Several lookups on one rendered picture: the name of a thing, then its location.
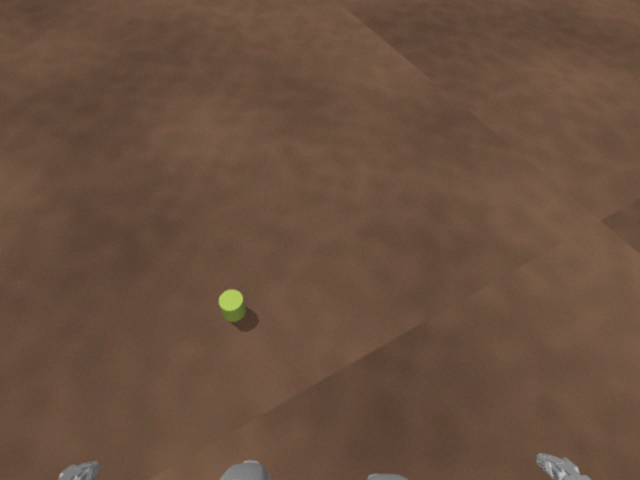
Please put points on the right robot hand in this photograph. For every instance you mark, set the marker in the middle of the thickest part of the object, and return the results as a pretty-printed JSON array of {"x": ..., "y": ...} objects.
[{"x": 559, "y": 469}]

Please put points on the left robot hand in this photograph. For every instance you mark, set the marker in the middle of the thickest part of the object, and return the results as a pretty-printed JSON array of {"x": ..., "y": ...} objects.
[{"x": 85, "y": 471}]

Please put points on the can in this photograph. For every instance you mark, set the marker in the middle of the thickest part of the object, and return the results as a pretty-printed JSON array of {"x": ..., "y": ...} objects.
[{"x": 232, "y": 305}]

